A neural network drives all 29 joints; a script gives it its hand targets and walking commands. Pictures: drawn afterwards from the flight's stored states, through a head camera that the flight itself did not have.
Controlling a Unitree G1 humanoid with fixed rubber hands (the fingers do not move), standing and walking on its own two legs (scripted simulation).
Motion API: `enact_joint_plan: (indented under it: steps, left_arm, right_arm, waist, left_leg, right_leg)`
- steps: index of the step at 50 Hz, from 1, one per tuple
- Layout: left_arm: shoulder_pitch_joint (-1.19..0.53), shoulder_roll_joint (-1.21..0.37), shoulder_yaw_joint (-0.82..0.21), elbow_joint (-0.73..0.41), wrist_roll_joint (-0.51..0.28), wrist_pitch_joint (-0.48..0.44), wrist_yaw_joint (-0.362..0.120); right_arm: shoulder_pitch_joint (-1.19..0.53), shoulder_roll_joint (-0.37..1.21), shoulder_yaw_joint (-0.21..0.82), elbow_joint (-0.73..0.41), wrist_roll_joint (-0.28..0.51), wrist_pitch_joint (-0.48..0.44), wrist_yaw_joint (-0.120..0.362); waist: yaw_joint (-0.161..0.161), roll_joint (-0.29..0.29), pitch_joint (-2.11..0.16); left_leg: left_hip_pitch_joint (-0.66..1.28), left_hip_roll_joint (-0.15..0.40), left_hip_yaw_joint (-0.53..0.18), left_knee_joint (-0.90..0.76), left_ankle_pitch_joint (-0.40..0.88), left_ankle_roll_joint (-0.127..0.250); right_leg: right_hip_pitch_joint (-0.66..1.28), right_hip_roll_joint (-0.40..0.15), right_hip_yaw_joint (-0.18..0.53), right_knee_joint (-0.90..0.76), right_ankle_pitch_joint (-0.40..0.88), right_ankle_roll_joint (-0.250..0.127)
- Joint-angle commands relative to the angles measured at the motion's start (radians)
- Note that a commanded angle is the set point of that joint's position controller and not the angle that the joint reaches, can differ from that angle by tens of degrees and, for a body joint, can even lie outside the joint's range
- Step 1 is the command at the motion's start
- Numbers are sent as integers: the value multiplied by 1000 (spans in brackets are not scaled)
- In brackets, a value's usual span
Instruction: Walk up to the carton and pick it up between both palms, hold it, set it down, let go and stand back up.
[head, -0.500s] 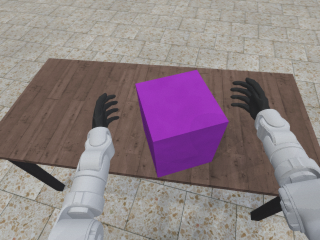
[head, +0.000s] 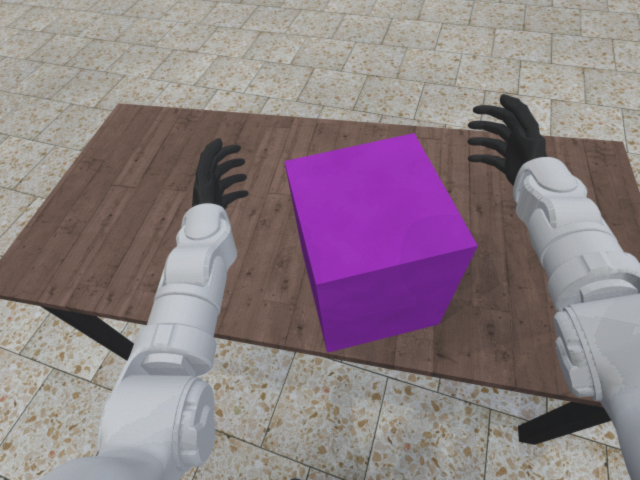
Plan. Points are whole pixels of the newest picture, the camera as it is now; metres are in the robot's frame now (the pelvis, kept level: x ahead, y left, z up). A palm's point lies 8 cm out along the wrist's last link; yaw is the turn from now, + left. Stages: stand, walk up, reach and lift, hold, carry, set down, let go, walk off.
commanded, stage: reach and lift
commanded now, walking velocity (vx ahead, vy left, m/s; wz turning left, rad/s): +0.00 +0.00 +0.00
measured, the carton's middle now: (368, 249) +0.45 +0.05 -0.06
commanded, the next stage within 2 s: none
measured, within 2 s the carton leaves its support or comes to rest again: neither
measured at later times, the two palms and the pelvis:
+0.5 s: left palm (233, 259) +0.37 +0.23 -0.01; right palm (486, 222) +0.48 -0.11 +0.01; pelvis +0.00 +0.01 -0.01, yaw -1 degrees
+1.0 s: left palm (253, 269) +0.37 +0.21 -0.04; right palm (478, 233) +0.48 -0.11 -0.02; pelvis -0.01 +0.01 -0.03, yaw -1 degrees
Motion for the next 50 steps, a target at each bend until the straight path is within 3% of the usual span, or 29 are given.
enact_joint_plan:
  steps: [1, 9, 13, 19, 20, 22, 26, 29, 36, 41, 42, 46, 50]
  left_arm:
    - [-386, 97, 25, -90, 37, -102, -19]
    - [-337, 51, 60, 43, 99, -311, -46]
    - [-380, 58, 39, 33, 76, -404, -21]
    - [-375, 43, -2, 115, 24, -495, 1]
    - [-390, 72, 8, 80, 12, -498, 0]
    - [-339, 49, 9, 185, 20, -505, -11]
    - [-327, 37, 10, 300, 31, -559, -25]
    - [-326, 23, -2, 306, 20, -587, -24]
    - [-395, 36, -21, 275, -17, -612, -11]
    - [-370, 5, -4, 245, 7, -626, -6]
    - [-359, 4, 3, 262, 24, -619, -7]
    - [-357, -48, 34, 263, 61, -617, -16]
    - [-381, -101, 84, 252, 104, -632, -25]
  right_arm:
    - [-469, -130, -42, -97, -28, -74, 2]
    - [-392, -57, -96, -20, -127, -228, -9]
    - [-444, -74, -120, -55, -142, -293, -13]
    - [-468, -78, -117, -30, -141, -344, -18]
    - [-486, -77, -100, -79, -129, -354, -25]
    - [-455, -60, -65, 4, -116, -361, -29]
    - [-423, -51, -63, 145, -107, -398, -24]
    - [-410, -45, -53, 178, -97, -422, -20]
    - [-484, -45, -66, 136, -95, -445, -17]
    - [-468, -24, -63, 117, -102, -462, -18]
    - [-455, -33, -73, 152, -111, -462, -20]
    - [-452, 35, -92, 171, -157, -455, -30]
    - [-487, 133, -139, 122, -234, -463, -30]
  waist:
    - [-1, -120, -612]
    - [0, -112, -594]
    - [0, -97, -716]
    - [-10, -130, -853]
    - [0, -144, -902]
    - [-1, -168, -840]
    - [4, -145, -787]
    - [4, -140, -792]
    - [1, -135, -874]
    - [19, -116, -949]
    - [7, -101, -923]
    - [-7, -139, -859]
    - [5, -174, -859]
  left_leg:
    - [81, -83, 76, 12, 369, 0]
    - [-7, -85, 90, 14, 379, -1]
    - [-22, -84, 91, 58, 407, -10]
    - [-42, -78, 90, 145, 422, -14]
    - [-53, -87, 95, 162, 463, -10]
    - [-117, -85, 90, 168, 453, -6]
    - [-166, -82, 89, 190, 421, -17]
    - [-138, -74, 91, 218, 431, -21]
    - [-171, -75, 91, 261, 408, -25]
    - [-172, -76, 91, 315, 488, -38]
    - [-166, -77, 89, 315, 489, -42]
    - [-205, -79, 88, 300, 421, -18]
    - [-256, -84, 96, 285, 394, -1]
  right_leg:
    - [493, -3, 34, 78, 502, 74]
    - [490, -12, 32, 82, 481, 73]
    - [437, 0, 22, 107, 456, 72]
    - [341, 18, 9, 160, 430, 65]
    - [378, 23, 12, 179, 495, 60]
    - [396, 21, 13, 205, 535, 64]
    - [310, 20, 13, 228, 432, 55]
    - [232, 26, 11, 233, 387, 45]
    - [167, 33, 2, 272, 341, 50]
    - [165, 42, -8, 316, 433, 48]
    - [172, 42, -6, 315, 443, 47]
    - [185, 29, 9, 315, 411, 58]
    - [226, 15, 12, 320, 434, 73]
